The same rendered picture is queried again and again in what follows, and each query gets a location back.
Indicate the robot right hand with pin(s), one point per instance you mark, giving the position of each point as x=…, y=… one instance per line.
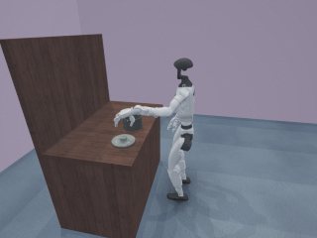
x=175, y=123

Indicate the lid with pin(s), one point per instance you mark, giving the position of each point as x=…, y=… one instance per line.
x=123, y=144

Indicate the knob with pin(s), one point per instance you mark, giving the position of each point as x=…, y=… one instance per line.
x=123, y=138

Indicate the table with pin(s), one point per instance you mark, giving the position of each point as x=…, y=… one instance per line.
x=62, y=86

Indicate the robot right shin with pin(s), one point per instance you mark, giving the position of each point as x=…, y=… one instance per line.
x=182, y=166

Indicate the robot left forearm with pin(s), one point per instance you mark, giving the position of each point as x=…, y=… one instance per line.
x=150, y=111

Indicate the left robot thigh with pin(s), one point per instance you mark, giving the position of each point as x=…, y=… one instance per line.
x=182, y=144

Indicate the left robot upper arm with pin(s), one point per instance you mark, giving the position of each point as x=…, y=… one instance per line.
x=181, y=95

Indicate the robot left hand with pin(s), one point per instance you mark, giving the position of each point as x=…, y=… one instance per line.
x=124, y=114

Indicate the pot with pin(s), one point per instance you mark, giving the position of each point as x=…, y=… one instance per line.
x=137, y=125

